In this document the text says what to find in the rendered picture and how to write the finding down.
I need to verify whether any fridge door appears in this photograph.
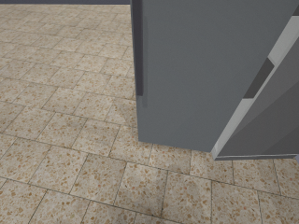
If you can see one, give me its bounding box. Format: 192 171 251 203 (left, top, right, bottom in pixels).
130 0 299 153

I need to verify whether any handle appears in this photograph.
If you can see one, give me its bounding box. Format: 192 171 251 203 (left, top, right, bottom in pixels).
132 0 144 96

